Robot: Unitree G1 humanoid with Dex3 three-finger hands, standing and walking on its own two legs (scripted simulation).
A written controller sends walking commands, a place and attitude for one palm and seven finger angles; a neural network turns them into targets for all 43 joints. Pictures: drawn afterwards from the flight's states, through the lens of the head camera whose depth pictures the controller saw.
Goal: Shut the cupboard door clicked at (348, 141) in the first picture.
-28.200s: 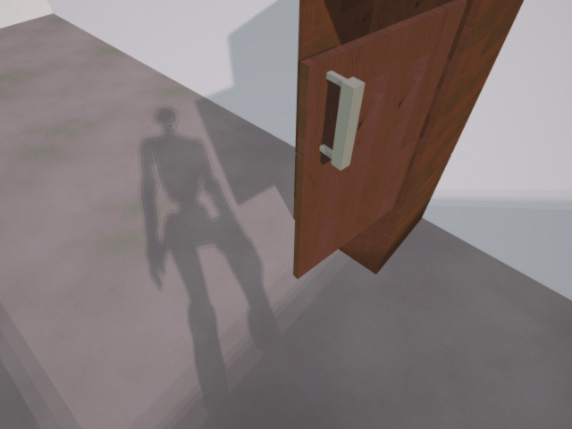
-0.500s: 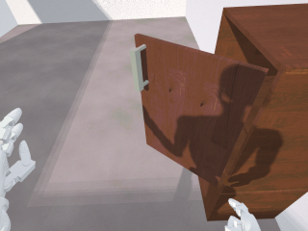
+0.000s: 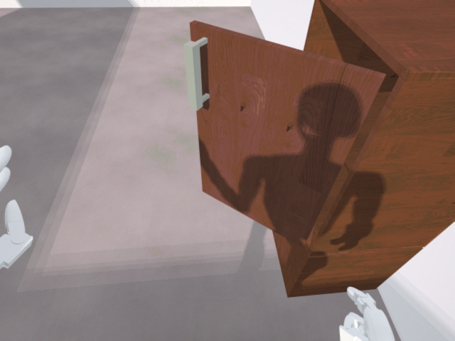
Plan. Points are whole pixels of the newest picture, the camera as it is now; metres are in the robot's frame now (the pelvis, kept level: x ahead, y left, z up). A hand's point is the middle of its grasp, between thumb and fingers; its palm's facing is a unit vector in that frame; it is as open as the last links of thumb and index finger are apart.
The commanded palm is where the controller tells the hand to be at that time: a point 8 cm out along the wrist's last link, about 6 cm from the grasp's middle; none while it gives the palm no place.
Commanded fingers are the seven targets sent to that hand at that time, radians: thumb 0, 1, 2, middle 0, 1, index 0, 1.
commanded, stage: step back with the hand held close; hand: left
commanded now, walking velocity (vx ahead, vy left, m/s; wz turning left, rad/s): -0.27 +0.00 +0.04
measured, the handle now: (199, 74) +0.64 +0.12 +0.16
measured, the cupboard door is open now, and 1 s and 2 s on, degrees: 51 51 51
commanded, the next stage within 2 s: stop stepping back and stand still in 1.10 s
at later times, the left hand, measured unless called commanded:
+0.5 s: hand (4, 268) +0.16 +0.27 +0.17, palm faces +0.44 -0.76 -0.47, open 7.4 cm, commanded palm +0.10 +0.30 +0.19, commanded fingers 0.00 0.90 0.90 -0.20 -0.30 -0.20 -0.30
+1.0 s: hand out of the picture +0.12 +0.31 +0.19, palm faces +0.48 -0.79 -0.38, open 7.4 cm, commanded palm +0.07 +0.33 +0.19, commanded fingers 0.00 0.90 0.90 -0.20 -0.30 -0.20 -0.30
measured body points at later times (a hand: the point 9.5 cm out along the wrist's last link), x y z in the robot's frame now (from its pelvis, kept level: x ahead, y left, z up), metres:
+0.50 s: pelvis -0.04 +0.00 -0.02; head -0.03 +0.03 +0.43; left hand +0.13 +0.31 +0.19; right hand +0.13 -0.24 -0.09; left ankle +0.03 +0.06 -0.73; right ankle +0.03 -0.12 -0.73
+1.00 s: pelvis -0.07 +0.03 +0.01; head -0.05 +0.09 +0.46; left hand +0.09 +0.35 +0.21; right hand +0.10 -0.19 -0.05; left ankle +0.03 +0.06 -0.73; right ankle -0.27 -0.15 -0.65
